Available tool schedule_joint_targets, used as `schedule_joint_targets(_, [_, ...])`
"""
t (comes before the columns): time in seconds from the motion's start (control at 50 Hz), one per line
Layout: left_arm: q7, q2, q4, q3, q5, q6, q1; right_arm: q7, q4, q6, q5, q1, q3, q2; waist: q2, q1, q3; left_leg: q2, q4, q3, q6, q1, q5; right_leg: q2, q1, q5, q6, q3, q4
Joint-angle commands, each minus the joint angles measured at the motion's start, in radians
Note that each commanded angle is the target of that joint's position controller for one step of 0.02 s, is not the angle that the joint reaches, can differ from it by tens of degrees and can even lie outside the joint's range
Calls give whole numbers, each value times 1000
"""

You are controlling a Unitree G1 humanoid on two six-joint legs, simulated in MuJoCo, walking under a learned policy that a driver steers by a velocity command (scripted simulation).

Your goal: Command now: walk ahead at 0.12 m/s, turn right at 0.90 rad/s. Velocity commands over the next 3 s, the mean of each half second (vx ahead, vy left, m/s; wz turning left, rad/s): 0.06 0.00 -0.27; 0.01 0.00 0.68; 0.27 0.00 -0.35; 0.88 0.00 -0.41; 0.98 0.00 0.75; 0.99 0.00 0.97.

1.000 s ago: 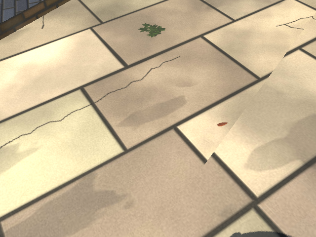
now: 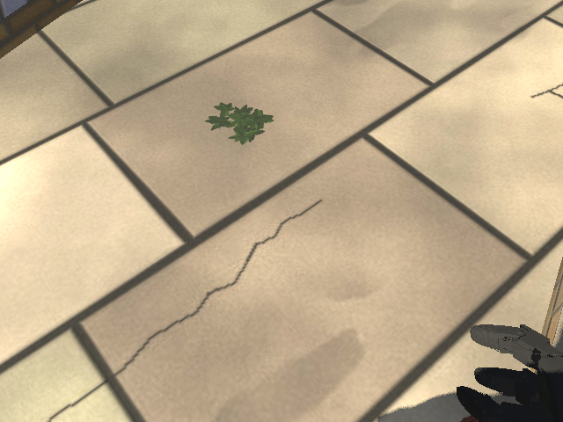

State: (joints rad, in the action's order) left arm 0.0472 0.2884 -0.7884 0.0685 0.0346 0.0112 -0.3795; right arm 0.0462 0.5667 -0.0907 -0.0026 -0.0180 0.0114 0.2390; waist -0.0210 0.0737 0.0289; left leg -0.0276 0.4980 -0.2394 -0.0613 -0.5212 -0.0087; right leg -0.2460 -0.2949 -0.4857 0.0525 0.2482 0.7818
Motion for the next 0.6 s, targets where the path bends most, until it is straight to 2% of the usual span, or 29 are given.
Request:
schedule_joint_targets(0.02, [-29,-6,147,-16,-18,35,-116,7,27,42,-57,437,56,176,-247,-98,-518,560,59,-474,356,888,-1026,47,-433,-387,-114,-20,599])
schedule_joint_targets(0.04, [-44,86,156,0,2,21,-143,-1,18,43,-22,284,79,224,-291,-34,-472,598,1,-601,446,807,-653,149,-528,-282,-128,-84,741])
schedule_joint_targets(0.06, [-30,128,129,16,6,-8,-57,10,-3,45,-6,231,76,154,-172,-83,-347,468,-45,-491,379,655,-310,214,-525,-186,-133,-96,751])
schedule_joint_targets(0.08, [-12,144,131,24,-3,-40,26,14,-15,57,-7,168,55,115,-35,-81,-237,365,-86,-340,304,462,-139,224,-462,-84,-131,-124,718])
schedule_joint_targets(0.1, [-5,114,147,20,-7,-62,68,7,-24,68,-16,111,50,127,-10,-57,-126,289,-140,-226,278,272,-118,218,-389,-42,-132,-156,616])
schedule_joint_targets(0.12, [-8,84,162,9,-21,-65,83,2,-12,73,-20,88,62,159,-3,-35,-87,242,-161,-136,258,159,-135,217,-296,7,-121,-178,498])
schedule_joint_targets(0.14, [-14,51,169,-2,-28,-58,84,-2,1,75,-20,90,72,173,-14,-26,-99,200,-164,-55,244,109,-203,215,-201,40,-108,-205,369])
schedule_joint_targets(0.16, [-21,27,170,-11,-27,-45,88,-8,12,78,-15,102,79,177,-39,-31,-130,178,-165,-2,245,104,-283,207,-123,66,-97,-230,240])
schedule_joint_targets(0.18, [-30,21,171,-15,-24,-33,101,-13,24,80,-6,123,84,181,-75,-43,-165,186,-159,8,254,146,-312,217,-82,102,-87,-223,133])
schedule_joint_targets(0.22, [-43,43,166,-13,-19,-27,103,-16,44,80,10,147,89,177,-126,-49,-206,222,-139,-9,265,213,-242,236,-16,184,-77,-201,-33])
schedule_joint_targets(0.24, [-46,52,161,-8,-23,-29,89,-17,47,79,15,145,88,172,-123,-33,-209,220,-118,-1,251,205,-148,231,52,281,-61,-213,-151])
schedule_joint_targets(0.26, [-49,58,158,-3,-31,-31,86,-20,54,79,15,164,82,155,-101,-26,-198,199,-90,13,218,166,-18,208,132,364,-42,-240,-260])
schedule_joint_targets(0.28, [-45,78,174,1,-46,-35,104,-24,81,76,6,233,70,120,-60,-36,-174,156,-42,45,150,80,171,229,214,380,-17,-213,-308])
schedule_joint_targets(0.3, [-34,176,209,16,-66,-42,103,-36,73,73,-26,284,50,62,183,-69,-192,50,203,164,46,-36,498,488,291,471,68,79,-382])
schedule_joint_targets(0.32, [-35,157,206,6,-100,-38,142,-38,47,69,-14,259,61,89,299,-68,-173,44,318,172,12,-38,623,637,89,389,207,209,-484])
schedule_joint_targets(0.34, [-39,113,206,-4,-104,-24,181,-34,57,74,7,239,75,143,224,-56,-106,81,390,145,2,8,571,576,-7,192,212,170,-520])
schedule_joint_targets(0.36, [-41,93,197,-6,-91,-10,229,-29,74,83,18,252,84,152,195,-75,-53,80,422,147,-4,-2,509,520,-36,123,170,97,-515])
schedule_joint_targets(0.38, [-39,93,197,-5,-78,0,258,-19,99,94,16,278,90,154,176,-79,-36,76,469,144,-17,-14,472,494,-30,169,146,46,-504])
schedule_joint_targets(0.4, [-33,104,193,1,-67,6,277,-13,107,102,15,305,99,168,180,-86,-23,68,526,133,-27,-23,444,497,-27,288,147,6,-489])
schedule_joint_targets(0.44, [-17,109,186,11,-55,6,256,-10,99,102,23,325,107,176,148,-82,-45,54,631,152,-45,-72,439,515,50,514,169,-41,-456])
schedule_joint_targets(0.48, [-2,94,176,17,-43,-3,227,-11,70,102,25,297,101,149,122,-63,-75,79,629,161,-59,-149,438,542,167,638,183,-68,-425])
schedule_joint_targets(0.54, [14,93,166,30,-39,-18,219,-23,24,108,22,243,81,102,127,-40,-103,111,513,202,-61,-142,429,557,235,699,186,-122,-406])
schedule_joint_targets(0.56, [15,102,165,36,-41,-23,223,-30,11,110,22,237,77,95,141,-41,-112,113,468,220,-54,-107,424,561,226,714,184,-145,-403])
schedule_joint_targets(0.6, [11,121,163,48,-39,-28,236,-47,-6,114,24,247,79,105,166,-49,-124,102,376,259,-30,-17,405,565,196,734,172,-194,-392])
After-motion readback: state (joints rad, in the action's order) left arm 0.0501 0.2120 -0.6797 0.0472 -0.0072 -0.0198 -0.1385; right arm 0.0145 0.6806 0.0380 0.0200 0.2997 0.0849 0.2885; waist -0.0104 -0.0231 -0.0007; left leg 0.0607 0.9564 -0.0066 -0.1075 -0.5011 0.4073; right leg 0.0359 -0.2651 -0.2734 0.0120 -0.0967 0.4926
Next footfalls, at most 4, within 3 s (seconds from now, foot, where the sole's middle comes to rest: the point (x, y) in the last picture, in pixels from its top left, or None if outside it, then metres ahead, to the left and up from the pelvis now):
0.28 right None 0.12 -0.11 -0.75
0.70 left None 0.13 0.16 -0.75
1.18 right None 0.24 -0.05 -0.75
1.74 right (352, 374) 0.55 -0.08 -0.75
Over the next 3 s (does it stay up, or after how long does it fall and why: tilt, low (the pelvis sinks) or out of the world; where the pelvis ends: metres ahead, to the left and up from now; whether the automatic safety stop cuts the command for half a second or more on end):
stays up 1.47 -0.01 0.00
